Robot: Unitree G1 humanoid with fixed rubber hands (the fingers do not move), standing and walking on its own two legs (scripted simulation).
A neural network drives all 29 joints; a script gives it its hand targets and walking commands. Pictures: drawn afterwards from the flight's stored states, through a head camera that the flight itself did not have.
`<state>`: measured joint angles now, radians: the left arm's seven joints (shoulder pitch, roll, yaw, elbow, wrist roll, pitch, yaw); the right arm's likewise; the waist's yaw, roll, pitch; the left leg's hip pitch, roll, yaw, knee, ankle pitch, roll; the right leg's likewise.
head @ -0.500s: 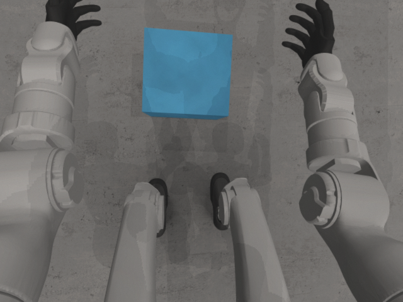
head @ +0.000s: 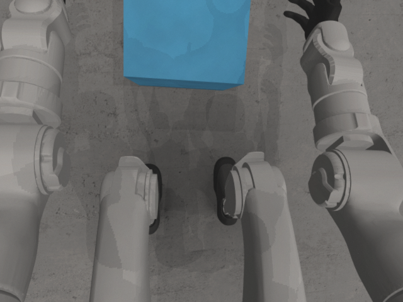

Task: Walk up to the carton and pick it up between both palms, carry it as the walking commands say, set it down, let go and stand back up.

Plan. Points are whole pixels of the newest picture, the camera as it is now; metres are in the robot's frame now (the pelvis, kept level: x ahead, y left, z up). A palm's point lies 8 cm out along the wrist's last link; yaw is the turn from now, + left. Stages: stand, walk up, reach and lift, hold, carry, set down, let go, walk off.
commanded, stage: reach and lift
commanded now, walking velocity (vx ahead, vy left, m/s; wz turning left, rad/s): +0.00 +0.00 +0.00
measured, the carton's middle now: (185, 36) +0.55 +0.01 -0.33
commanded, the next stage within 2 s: none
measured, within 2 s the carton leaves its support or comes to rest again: neither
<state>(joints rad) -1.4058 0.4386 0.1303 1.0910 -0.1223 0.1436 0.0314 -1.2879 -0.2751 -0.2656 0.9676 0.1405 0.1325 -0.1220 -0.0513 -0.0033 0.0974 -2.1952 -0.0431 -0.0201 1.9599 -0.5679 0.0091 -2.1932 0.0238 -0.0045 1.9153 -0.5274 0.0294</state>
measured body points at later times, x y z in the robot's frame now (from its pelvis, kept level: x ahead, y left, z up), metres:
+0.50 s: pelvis -0.01 +0.00 -0.08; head +0.37 +0.01 +0.15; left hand +0.56 +0.20 -0.27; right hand +0.54 -0.19 -0.27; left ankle +0.09 +0.11 -0.41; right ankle +0.11 -0.12 -0.41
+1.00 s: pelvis -0.02 +0.00 -0.08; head +0.36 +0.01 +0.15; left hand +0.56 +0.18 -0.26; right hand +0.54 -0.18 -0.27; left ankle +0.09 +0.11 -0.41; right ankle +0.11 -0.12 -0.41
